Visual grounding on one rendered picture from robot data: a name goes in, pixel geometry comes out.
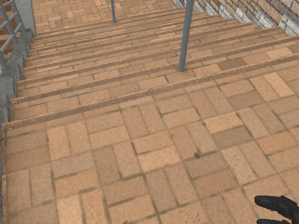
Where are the stairs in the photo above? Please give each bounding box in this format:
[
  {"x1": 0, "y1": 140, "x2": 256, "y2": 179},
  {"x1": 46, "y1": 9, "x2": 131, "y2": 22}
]
[{"x1": 9, "y1": 7, "x2": 299, "y2": 121}]

